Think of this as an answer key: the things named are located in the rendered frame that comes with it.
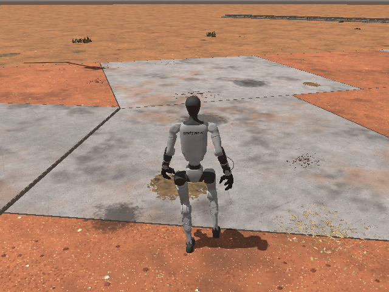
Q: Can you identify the left robot hand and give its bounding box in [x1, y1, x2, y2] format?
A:
[161, 167, 175, 179]

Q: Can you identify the left robot shin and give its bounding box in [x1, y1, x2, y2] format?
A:
[181, 205, 192, 245]

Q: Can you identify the robot left upper arm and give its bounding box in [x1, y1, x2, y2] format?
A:
[165, 123, 181, 156]

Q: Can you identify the robot left forearm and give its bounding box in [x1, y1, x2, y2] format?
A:
[162, 147, 172, 170]

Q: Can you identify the robot right upper arm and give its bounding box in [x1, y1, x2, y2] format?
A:
[206, 122, 223, 156]

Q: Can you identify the right robot hand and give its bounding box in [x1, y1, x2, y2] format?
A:
[219, 174, 233, 190]

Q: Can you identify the robot right forearm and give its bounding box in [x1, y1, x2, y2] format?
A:
[218, 147, 232, 176]

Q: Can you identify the robot right thigh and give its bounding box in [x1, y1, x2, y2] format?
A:
[203, 169, 216, 200]

